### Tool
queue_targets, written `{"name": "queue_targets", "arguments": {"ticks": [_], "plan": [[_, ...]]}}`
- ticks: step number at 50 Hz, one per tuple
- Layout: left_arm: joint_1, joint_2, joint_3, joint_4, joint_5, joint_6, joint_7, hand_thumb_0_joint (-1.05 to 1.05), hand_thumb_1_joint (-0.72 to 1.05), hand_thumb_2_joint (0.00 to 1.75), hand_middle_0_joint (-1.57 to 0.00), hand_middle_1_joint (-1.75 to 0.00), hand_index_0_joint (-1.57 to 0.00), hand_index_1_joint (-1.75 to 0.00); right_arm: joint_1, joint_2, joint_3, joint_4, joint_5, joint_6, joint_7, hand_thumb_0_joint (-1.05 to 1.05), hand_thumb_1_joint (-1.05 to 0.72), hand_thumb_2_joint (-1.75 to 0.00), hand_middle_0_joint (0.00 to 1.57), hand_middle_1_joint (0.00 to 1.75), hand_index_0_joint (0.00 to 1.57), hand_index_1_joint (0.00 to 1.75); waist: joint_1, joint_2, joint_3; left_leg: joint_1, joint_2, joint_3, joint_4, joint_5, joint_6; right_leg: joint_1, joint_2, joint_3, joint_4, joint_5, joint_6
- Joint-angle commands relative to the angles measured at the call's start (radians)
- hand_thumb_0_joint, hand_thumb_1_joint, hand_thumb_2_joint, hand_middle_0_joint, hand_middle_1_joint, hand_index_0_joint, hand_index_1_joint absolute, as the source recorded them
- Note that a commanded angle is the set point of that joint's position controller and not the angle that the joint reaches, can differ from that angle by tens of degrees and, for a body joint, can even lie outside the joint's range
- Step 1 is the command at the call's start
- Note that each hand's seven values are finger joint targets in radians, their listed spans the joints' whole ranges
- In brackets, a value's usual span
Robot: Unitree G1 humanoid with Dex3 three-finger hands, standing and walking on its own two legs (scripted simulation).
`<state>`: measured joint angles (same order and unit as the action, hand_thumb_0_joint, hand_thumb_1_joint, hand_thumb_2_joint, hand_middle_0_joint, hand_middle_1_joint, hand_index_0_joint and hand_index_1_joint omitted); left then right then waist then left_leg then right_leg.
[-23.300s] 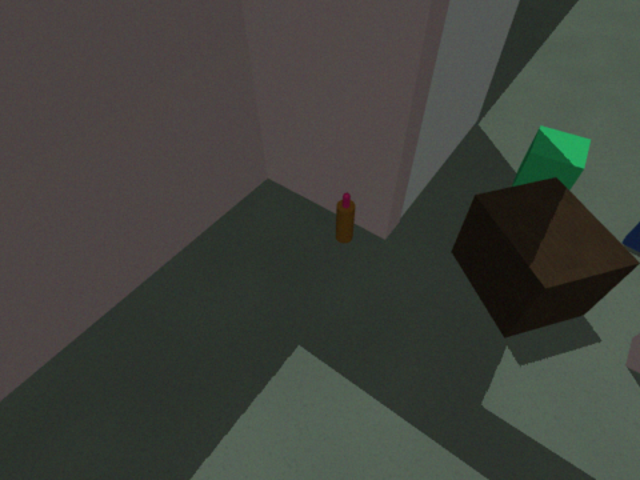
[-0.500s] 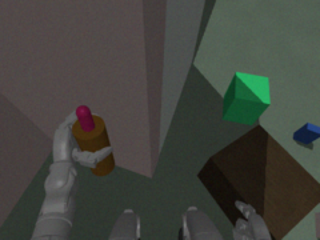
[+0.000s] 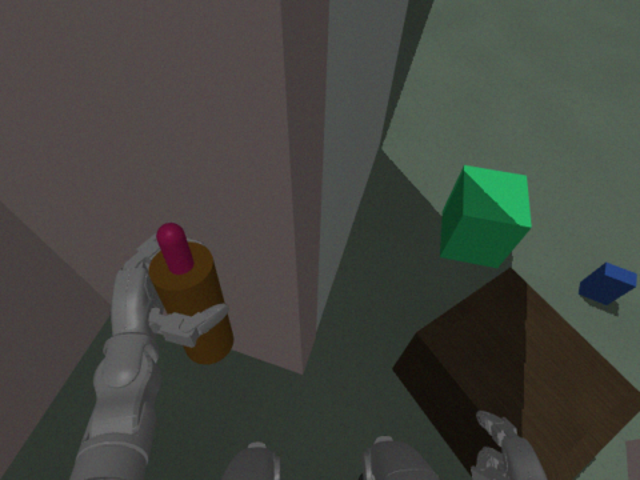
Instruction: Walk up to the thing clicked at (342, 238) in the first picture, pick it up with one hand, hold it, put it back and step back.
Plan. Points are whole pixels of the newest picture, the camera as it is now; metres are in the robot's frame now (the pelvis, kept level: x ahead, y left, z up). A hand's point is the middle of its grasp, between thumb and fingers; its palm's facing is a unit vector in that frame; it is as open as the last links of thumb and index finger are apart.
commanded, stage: lift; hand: left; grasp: from the side
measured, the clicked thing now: (192, 295) +0.33 +0.16 +0.01
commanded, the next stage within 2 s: hold in 0.06 s
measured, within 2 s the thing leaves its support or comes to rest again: neither
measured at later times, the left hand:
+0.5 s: hand (185, 295) +0.32 +0.16 +0.04, palm faces +0.07 -1.00 -0.04, open 10.2 cm
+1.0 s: hand (183, 303) +0.31 +0.16 +0.04, palm faces +0.08 -1.00 -0.04, open 10.2 cm
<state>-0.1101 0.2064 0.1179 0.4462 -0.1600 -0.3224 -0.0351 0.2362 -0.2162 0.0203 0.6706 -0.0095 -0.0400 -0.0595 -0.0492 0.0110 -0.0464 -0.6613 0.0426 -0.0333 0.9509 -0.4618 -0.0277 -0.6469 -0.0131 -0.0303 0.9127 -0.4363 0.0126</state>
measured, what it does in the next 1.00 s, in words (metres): stands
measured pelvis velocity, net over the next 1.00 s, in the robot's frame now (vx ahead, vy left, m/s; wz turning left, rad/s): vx -0.01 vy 0.00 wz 0.00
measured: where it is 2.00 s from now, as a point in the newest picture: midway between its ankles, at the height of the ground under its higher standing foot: outside the picture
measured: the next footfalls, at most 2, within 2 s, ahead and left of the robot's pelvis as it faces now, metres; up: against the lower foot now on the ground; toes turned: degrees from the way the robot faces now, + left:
none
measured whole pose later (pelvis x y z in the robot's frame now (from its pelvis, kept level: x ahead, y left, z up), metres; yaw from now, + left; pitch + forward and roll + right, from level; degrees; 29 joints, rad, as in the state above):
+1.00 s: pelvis -0.01 +0.00 +0.02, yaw +0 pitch +5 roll -1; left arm -0.06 0.19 0.11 0.43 -0.15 -0.33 -0.04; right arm 0.23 -0.22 0.01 0.68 -0.01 -0.05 -0.05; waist -0.04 0.01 -0.01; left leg -0.52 0.04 -0.03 0.84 -0.40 -0.03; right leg -0.52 -0.02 -0.03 0.81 -0.38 0.01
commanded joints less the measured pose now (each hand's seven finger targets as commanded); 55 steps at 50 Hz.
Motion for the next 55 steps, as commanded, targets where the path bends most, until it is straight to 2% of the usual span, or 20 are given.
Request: {"name": "queue_targets", "arguments": {"ticks": [1,2,3,7,10,12,14,20,24,28,32,33,35,37,39,44,47,49,54,55], "plan": [[-0.356,0.144,0.070,-0.366,-0.034,-0.141,-0.006,0.00,0.16,1.27,-1.25,-1.42,-1.27,-1.42,-0.001,-0.130,-0.051,-0.116,0.006,-0.036,-0.005,0.00,-0.90,-0.90,0.20,0.30,0.20,0.30,0.009,0.081,-0.360,0.220,-0.037,0.016,-0.143,0.329,0.019,0.190,0.026,-0.007,-0.114,0.342,-0.025],[-0.385,0.159,0.090,-0.421,-0.039,-0.145,-0.002,0.00,0.18,1.26,-1.24,-1.42,-1.27,-1.41,0.002,-0.128,-0.052,-0.118,0.006,-0.038,-0.005,0.00,-0.90,-0.90,0.20,0.30,0.20,0.30,0.017,0.081,-0.376,0.226,-0.036,0.017,-0.146,0.329,0.019,0.199,0.027,-0.007,-0.115,0.343,-0.025],[-0.341,0.122,0.070,-0.362,-0.041,-0.137,-0.005,0.00,0.20,1.26,-1.23,-1.41,-1.26,-1.40,0.004,-0.127,-0.051,-0.118,0.006,-0.036,-0.004,0.00,-0.90,-0.90,0.20,0.30,0.20,0.30,0.005,0.050,-0.380,0.226,-0.034,0.014,-0.145,0.338,0.020,0.206,0.027,-0.010,-0.115,0.354,-0.024],[-0.383,0.156,0.079,-0.418,-0.034,-0.138,-0.001,0.00,0.18,1.26,-1.24,-1.41,-1.26,-1.41,0.012,-0.127,-0.053,-0.106,0.003,-0.036,-0.006,0.00,-0.90,-0.90,0.20,0.30,0.20,0.30,0.009,0.075,-0.391,0.240,-0.037,0.024,-0.146,0.356,0.021,0.228,0.023,-0.001,-0.128,0.384,-0.021],[-0.359,0.122,0.055,-0.360,-0.032,-0.131,-0.003,0.00,0.11,1.18,-1.24,-1.39,-1.27,-1.38,0.000,-0.129,-0.055,-0.110,0.005,-0.038,-0.004,0.00,-0.92,-0.90,0.20,0.30,0.20,0.30,0.002,0.056,-0.345,0.240,-0.034,0.019,-0.157,0.358,0.021,0.214,0.025,-0.007,-0.135,0.374,-0.022],[-0.418,0.180,0.097,-0.440,-0.031,-0.140,0.004,0.00,0.11,1.15,-1.23,-1.38,-1.26,-1.37,-0.001,-0.133,-0.059,-0.113,0.007,-0.036,-0.005,0.00,-0.91,-0.90,0.20,0.30,0.20,0.30,0.015,0.069,-0.372,0.248,-0.037,0.023,-0.164,0.335,0.023,0.238,0.021,-0.003,-0.146,0.364,-0.019],[-0.362,0.122,0.054,-0.374,-0.031,-0.134,0.001,0.00,0.10,1.16,-1.23,-1.38,-1.26,-1.37,-0.012,-0.128,-0.054,-0.117,0.007,-0.037,-0.002,0.00,-0.91,-0.90,0.20,0.30,0.20,0.30,0.004,0.058,-0.335,0.245,-0.037,0.021,-0.177,0.313,0.022,0.225,0.023,-0.006,-0.151,0.339,-0.020],[-0.369,0.161,0.087,-0.419,-0.033,-0.144,0.001,0.00,0.15,1.16,-1.22,-1.37,-1.25,-1.36,-0.008,-0.131,-0.057,-0.122,0.009,-0.038,0.004,0.00,-0.91,-0.90,0.20,0.30,0.20,0.30,0.021,0.071,-0.363,0.259,-0.036,0.020,-0.192,0.318,0.017,0.255,0.025,-0.010,-0.156,0.333,-0.024],[-0.326,0.113,0.057,-0.363,-0.038,-0.131,0.001,0.00,0.15,1.15,-1.21,-1.37,-1.24,-1.35,-0.018,-0.127,-0.053,-0.122,0.010,-0.041,0.000,0.00,-0.91,-0.90,0.20,0.30,0.20,0.30,0.006,0.032,-0.329,0.261,-0.038,0.025,-0.195,0.323,0.023,0.260,0.023,-0.006,-0.173,0.354,-0.016],[-0.388,0.162,0.085,-0.446,-0.030,-0.143,0.009,0.00,0.15,1.15,-1.21,-1.37,-1.24,-1.35,-0.016,-0.131,-0.056,-0.118,0.008,-0.042,-0.001,0.00,-0.91,-0.90,0.20,0.30,0.20,0.30,0.015,0.067,-0.337,0.286,-0.037,0.026,-0.206,0.319,0.020,0.263,0.021,-0.007,-0.179,0.339,-0.019],[-0.379,0.151,0.087,-0.421,-0.037,-0.139,0.004,0.00,0.15,1.16,-1.20,-1.37,-1.23,-1.35,-0.026,-0.125,-0.052,-0.115,0.008,-0.044,-0.001,0.00,-0.91,-0.90,0.20,0.30,0.20,0.30,0.011,0.043,-0.323,0.265,-0.042,0.033,-0.206,0.301,0.027,0.280,0.015,0.001,-0.195,0.347,-0.011],[-0.349,0.126,0.061,-0.382,-0.033,-0.135,0.000,0.00,0.15,1.16,-1.21,-1.37,-1.24,-1.36,-0.027,-0.125,-0.052,-0.116,0.008,-0.046,-0.002,0.00,-0.91,-0.90,0.20,0.30,0.20,0.30,0.006,0.039,-0.314,0.267,-0.043,0.034,-0.207,0.304,0.027,0.275,0.015,0.002,-0.198,0.349,-0.011],[-0.387,0.170,0.095,-0.437,-0.032,-0.143,0.003,0.00,0.14,1.16,-1.22,-1.37,-1.24,-1.36,-0.030,-0.126,-0.055,-0.113,0.008,-0.046,-0.003,0.00,-0.91,-0.90,0.20,0.30,0.20,0.30,0.017,0.069,-0.316,0.275,-0.046,0.038,-0.212,0.292,0.027,0.274,0.012,0.005,-0.204,0.338,-0.011],[-0.307,0.095,0.047,-0.330,-0.035,-0.134,-0.005,0.00,0.15,1.15,-1.20,-1.36,-1.23,-1.35,-0.038,-0.123,-0.051,-0.116,0.008,-0.047,0.000,0.00,-0.91,-0.90,0.20,0.30,0.20,0.30,0.006,0.002,-0.265,0.251,-0.042,0.033,-0.219,0.266,0.029,0.261,0.016,-0.002,-0.208,0.310,-0.009],[-0.363,0.150,0.089,-0.394,-0.035,-0.149,-0.003,0.00,0.16,1.16,-1.21,-1.37,-1.24,-1.36,-0.042,-0.126,-0.057,-0.114,0.008,-0.050,0.000,0.00,-0.91,-0.90,0.20,0.30,0.20,0.30,0.020,0.052,-0.308,0.266,-0.046,0.037,-0.220,0.267,0.028,0.274,0.012,0.003,-0.210,0.311,-0.012],[-0.330,0.105,0.057,-0.349,-0.038,-0.144,-0.007,0.00,0.14,1.16,-1.21,-1.37,-1.24,-1.36,-0.046,-0.124,-0.054,-0.121,0.010,-0.054,0.004,0.00,-0.91,-0.90,0.20,0.30,0.20,0.30,0.011,0.031,-0.290,0.269,-0.042,0.033,-0.227,0.257,0.026,0.263,0.018,-0.004,-0.214,0.295,-0.013],[-0.401,0.181,0.099,-0.470,-0.031,-0.162,0.003,0.00,0.15,1.16,-1.21,-1.37,-1.23,-1.35,-0.031,-0.129,-0.059,-0.112,0.008,-0.056,0.003,0.00,-0.91,-0.90,0.20,0.30,0.20,0.30,0.022,0.076,-0.355,0.293,-0.044,0.036,-0.225,0.286,0.024,0.294,0.013,0.003,-0.207,0.325,-0.014],[-0.291,0.115,0.068,-0.357,-0.033,-0.144,0.000,0.00,0.15,1.16,-1.22,-1.38,-1.24,-1.36,-0.037,-0.126,-0.053,-0.118,0.008,-0.056,0.002,0.00,-0.91,-0.90,0.20,0.30,0.20,0.30,0.014,0.019,-0.302,0.277,-0.042,0.035,-0.225,0.287,0.027,0.285,0.018,-0.001,-0.213,0.326,-0.011],[-0.377,0.168,0.098,-0.422,-0.026,-0.150,0.009,0.00,0.18,1.17,-1.22,-1.37,-1.24,-1.36,-0.039,-0.126,-0.056,-0.104,0.008,-0.059,-0.003,0.00,-0.91,-0.90,0.20,0.30,0.20,0.30,0.013,0.059,-0.289,0.283,-0.045,0.038,-0.238,0.248,0.025,0.267,0.014,0.003,-0.225,0.289,-0.013],[-0.329,0.113,0.057,-0.366,-0.026,-0.143,0.003,0.00,0.16,1.17,-1.21,-1.36,-1.23,-1.36,-0.037,-0.120,-0.052,-0.105,0.006,-0.060,0.000,0.00,-0.91,-0.90,0.20,0.30,0.20,0.30,0.005,0.040,-0.273,0.278,-0.040,0.033,-0.241,0.242,0.024,0.256,0.019,-0.004,-0.222,0.280,-0.014]]}}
